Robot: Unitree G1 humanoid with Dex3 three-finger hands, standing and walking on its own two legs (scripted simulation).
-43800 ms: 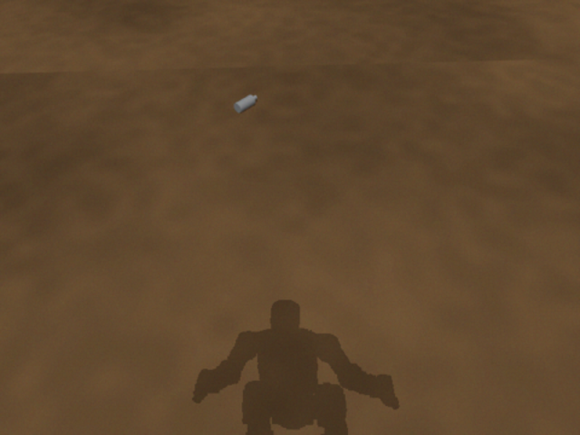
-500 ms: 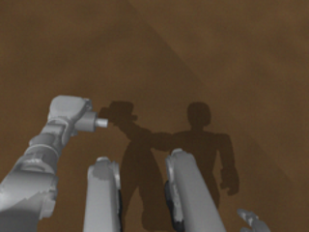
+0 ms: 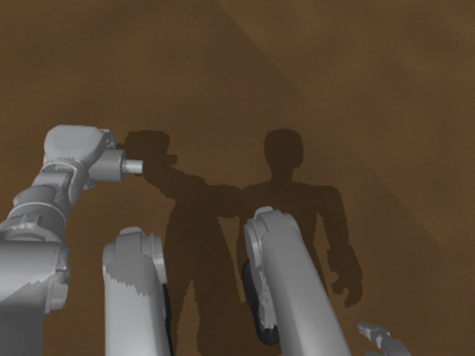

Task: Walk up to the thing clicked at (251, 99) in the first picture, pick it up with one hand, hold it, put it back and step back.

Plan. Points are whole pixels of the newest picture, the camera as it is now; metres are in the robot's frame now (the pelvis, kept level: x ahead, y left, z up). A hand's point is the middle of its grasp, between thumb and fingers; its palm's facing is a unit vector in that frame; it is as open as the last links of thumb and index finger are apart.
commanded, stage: crouch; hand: left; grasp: from above
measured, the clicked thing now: (98, 164) +0.46 +0.21 -0.22
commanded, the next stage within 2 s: lower in 0.38 s
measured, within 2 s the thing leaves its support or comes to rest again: rests again in 1.34 s
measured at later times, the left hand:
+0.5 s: hand (94, 167) +0.45 +0.22 -0.23, palm faces -0.48 +0.04 -0.87, open 9.2 cm
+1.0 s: hand (104, 172) +0.45 +0.21 -0.29, palm faces -0.49 +0.03 -0.87, open 9.2 cm
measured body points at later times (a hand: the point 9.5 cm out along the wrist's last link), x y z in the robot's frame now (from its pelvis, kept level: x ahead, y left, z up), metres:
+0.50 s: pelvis -0.01 +0.00 -0.04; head +0.24 +0.05 +0.33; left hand +0.47 +0.22 -0.18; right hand +0.03 -0.28 -0.15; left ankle +0.07 +0.13 -0.36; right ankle +0.08 -0.13 -0.36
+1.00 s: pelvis +0.00 +0.00 -0.08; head +0.26 +0.06 +0.29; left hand +0.48 +0.21 -0.24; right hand +0.02 -0.28 -0.17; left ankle +0.07 +0.13 -0.36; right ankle +0.08 -0.13 -0.36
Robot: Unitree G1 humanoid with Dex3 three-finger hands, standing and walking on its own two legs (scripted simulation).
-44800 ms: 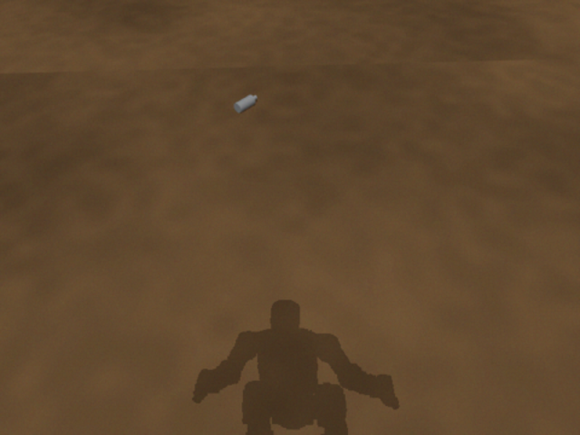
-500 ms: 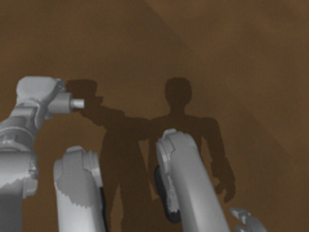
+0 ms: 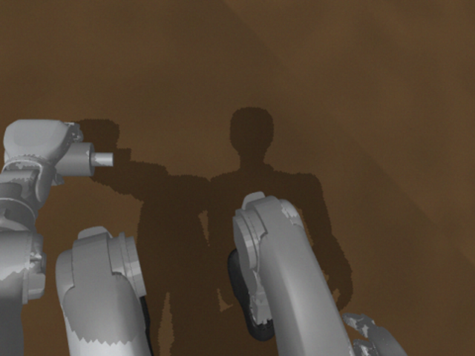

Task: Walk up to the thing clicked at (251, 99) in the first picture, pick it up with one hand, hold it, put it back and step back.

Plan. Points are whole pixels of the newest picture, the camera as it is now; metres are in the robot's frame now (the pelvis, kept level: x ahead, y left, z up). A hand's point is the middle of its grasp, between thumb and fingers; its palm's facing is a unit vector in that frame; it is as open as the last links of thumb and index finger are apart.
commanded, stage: rest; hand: left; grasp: from above
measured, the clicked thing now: (65, 159) +0.46 +0.22 -0.25
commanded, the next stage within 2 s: open in 0.86 s
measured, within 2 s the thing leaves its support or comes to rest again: rests again in 0.34 s
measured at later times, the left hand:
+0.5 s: hand (61, 162) +0.45 +0.23 -0.25, palm faces -0.49 -0.01 -0.87, open 9.2 cm
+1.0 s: hand (61, 161) +0.46 +0.23 -0.25, palm faces -0.49 -0.01 -0.87, open 9.2 cm
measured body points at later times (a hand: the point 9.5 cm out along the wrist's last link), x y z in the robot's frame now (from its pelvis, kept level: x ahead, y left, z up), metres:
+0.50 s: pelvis +0.00 +0.00 -0.01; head +0.28 +0.08 +0.33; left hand +0.47 +0.23 -0.20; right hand +0.04 -0.27 -0.09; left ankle +0.07 +0.14 -0.28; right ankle +0.09 -0.12 -0.28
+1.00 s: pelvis +0.00 +0.01 -0.01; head +0.27 +0.09 +0.34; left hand +0.48 +0.23 -0.20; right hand +0.02 -0.25 -0.08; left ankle +0.07 +0.14 -0.28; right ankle +0.09 -0.12 -0.28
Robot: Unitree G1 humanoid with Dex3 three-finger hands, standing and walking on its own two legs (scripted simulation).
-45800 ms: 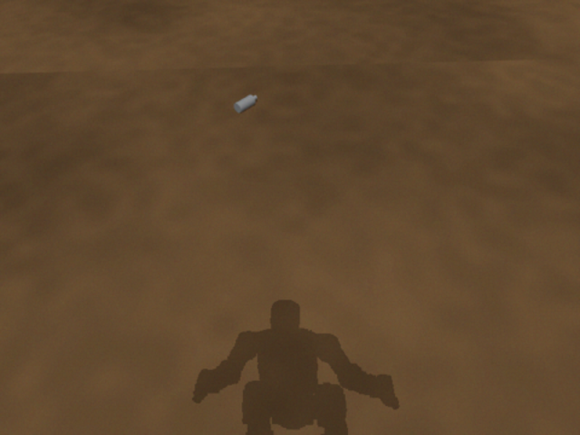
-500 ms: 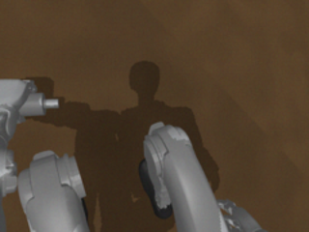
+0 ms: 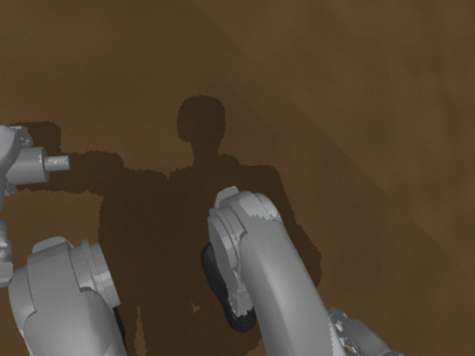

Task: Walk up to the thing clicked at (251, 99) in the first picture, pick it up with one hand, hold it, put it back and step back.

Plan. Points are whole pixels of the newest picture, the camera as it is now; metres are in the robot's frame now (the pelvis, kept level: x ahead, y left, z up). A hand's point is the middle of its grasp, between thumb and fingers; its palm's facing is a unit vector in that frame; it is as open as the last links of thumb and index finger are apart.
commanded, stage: open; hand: left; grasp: from above
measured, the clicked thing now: (14, 166) +0.45 +0.25 -0.27
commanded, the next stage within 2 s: withdraw in 0.78 s
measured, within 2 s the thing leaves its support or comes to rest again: neither
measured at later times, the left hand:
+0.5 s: hand out of the picture +0.45 +0.26 -0.24, palm faces -0.47 -0.06 -0.88, open 11.8 cm
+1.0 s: hand out of the picture +0.45 +0.27 -0.24, palm faces -0.46 -0.05 -0.89, open 13.7 cm
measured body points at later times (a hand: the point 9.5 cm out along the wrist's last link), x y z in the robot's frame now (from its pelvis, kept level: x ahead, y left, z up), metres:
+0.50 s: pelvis +0.00 +0.00 +0.00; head +0.27 +0.11 +0.34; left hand +0.47 +0.26 -0.19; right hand +0.05 -0.26 -0.07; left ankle +0.06 +0.13 -0.27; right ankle +0.11 -0.12 -0.27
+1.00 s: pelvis +0.00 +0.00 +0.00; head +0.26 +0.11 +0.34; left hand +0.47 +0.27 -0.19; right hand +0.05 -0.26 -0.06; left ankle +0.06 +0.13 -0.27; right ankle +0.11 -0.12 -0.27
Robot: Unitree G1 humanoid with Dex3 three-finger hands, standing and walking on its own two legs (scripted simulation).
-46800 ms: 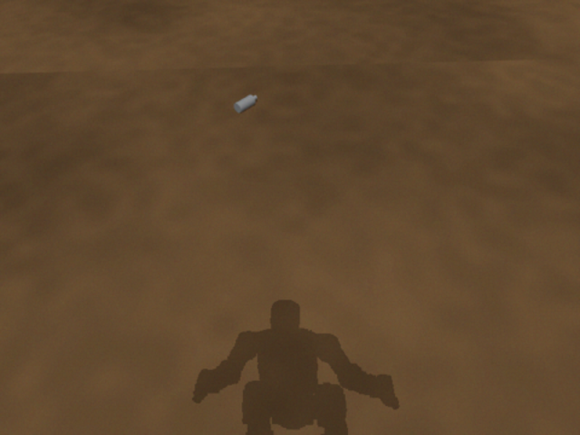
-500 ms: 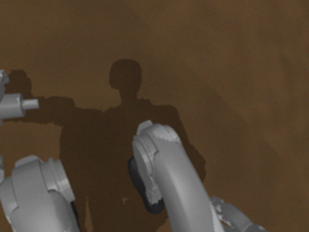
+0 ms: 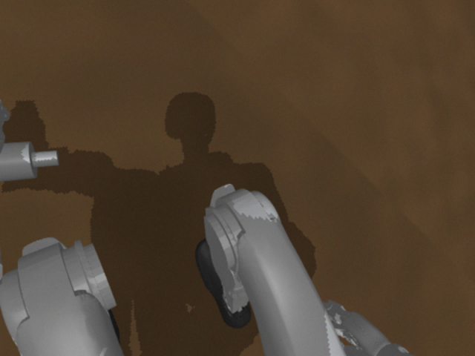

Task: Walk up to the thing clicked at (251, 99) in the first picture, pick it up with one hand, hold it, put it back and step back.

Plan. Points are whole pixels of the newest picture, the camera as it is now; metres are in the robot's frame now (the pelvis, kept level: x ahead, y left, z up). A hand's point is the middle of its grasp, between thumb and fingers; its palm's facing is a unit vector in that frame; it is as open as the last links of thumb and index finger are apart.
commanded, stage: withdraw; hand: left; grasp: from above
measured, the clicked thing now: (0, 162) +0.45 +0.26 -0.27
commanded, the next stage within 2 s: home in 0.82 s
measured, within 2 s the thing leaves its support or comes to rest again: neither
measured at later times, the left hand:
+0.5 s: hand out of the picture +0.46 +0.30 -0.06, palm faces -0.43 -0.11 -0.90, open 14.1 cm
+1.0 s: hand out of the picture +0.46 +0.30 -0.15, palm faces -0.40 -0.08 -0.91, open 13.7 cm
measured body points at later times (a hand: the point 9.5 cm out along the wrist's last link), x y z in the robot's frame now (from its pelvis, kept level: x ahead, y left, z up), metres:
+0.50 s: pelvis +0.00 -0.01 +0.06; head +0.21 +0.06 +0.45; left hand +0.48 +0.31 -0.01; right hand +0.09 -0.26 -0.06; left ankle +0.06 +0.13 -0.27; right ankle +0.11 -0.12 -0.27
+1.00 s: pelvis -0.01 +0.00 +0.02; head +0.23 +0.10 +0.39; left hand +0.48 +0.30 -0.10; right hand +0.04 -0.27 -0.06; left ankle +0.06 +0.13 -0.27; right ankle +0.11 -0.12 -0.27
